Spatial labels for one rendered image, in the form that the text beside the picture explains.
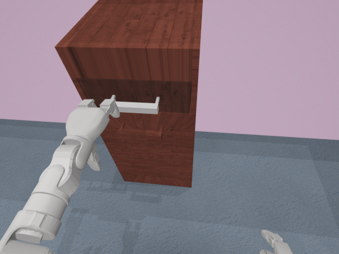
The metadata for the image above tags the robot left upper arm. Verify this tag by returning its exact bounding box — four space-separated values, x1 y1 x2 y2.
0 240 53 254

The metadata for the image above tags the robot left hand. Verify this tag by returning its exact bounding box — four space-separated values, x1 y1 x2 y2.
66 99 120 171

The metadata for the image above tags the left robot forearm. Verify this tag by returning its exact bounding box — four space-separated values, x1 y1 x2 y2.
0 135 93 252

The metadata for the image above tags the handle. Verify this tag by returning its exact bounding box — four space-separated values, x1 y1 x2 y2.
111 95 160 114
117 129 163 141

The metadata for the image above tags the robot right hand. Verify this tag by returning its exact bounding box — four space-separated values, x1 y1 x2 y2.
260 230 293 254

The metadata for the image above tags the cabinet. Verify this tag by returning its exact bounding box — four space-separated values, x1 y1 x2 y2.
55 0 203 188

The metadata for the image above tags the drawer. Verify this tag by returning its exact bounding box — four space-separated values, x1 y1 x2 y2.
78 78 192 113

